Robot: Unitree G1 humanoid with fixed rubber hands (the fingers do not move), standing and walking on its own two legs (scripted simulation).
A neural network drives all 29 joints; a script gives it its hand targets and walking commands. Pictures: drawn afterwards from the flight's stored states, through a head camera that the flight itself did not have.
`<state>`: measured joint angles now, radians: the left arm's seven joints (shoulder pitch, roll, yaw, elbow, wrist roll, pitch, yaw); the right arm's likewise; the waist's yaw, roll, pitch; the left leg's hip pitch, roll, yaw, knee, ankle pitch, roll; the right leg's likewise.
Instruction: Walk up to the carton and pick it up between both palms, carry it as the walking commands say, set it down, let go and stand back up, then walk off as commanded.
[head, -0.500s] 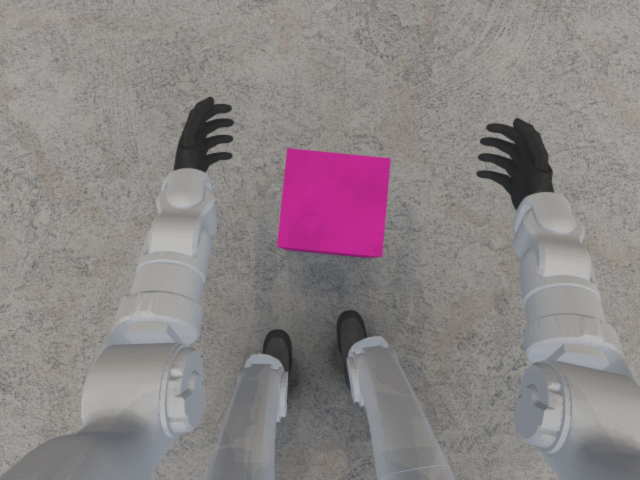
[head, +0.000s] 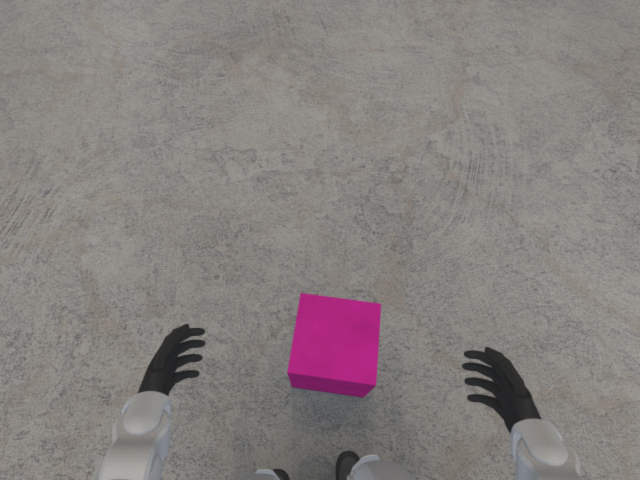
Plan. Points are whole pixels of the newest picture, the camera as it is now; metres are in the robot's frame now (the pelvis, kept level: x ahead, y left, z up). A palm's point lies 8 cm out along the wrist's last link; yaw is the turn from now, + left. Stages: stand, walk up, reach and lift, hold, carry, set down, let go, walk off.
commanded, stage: let go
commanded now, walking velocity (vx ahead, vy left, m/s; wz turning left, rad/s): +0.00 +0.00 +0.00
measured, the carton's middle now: (333, 348) +0.40 -0.05 -0.64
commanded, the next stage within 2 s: stand in 0.64 s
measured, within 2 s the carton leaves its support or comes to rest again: neither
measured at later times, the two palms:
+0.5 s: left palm (95, 450) +0.17 +0.26 -0.06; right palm (501, 437) +0.17 -0.20 -0.06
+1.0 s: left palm (50, 478) +0.14 +0.31 -0.07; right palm (547, 433) +0.17 -0.27 -0.08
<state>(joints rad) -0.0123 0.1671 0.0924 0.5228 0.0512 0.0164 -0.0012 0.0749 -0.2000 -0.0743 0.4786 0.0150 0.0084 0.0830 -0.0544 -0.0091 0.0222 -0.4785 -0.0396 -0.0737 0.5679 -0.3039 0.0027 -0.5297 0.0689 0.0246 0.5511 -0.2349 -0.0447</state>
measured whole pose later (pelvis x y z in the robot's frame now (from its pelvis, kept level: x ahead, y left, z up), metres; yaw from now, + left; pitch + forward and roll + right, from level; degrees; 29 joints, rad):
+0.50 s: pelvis +0.01 +0.03 +0.01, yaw -1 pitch -5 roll -1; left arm 0.22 0.20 0.03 0.43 0.00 0.12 -0.05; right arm 0.22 -0.22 -0.04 0.40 -0.01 0.16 0.06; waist 0.00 0.02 0.13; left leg -0.06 -0.06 -0.04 0.46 -0.31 0.05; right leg -0.11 0.04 0.05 0.45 -0.24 -0.01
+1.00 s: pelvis +0.03 +0.01 +0.01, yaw +0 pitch +0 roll +0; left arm 0.19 0.33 0.05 0.77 0.04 0.01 0.03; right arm 0.18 -0.35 -0.04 0.70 -0.04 0.02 -0.02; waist 0.01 0.04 0.01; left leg -0.13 -0.04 -0.06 0.47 -0.33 0.02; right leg -0.19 0.05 0.02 0.47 -0.28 -0.03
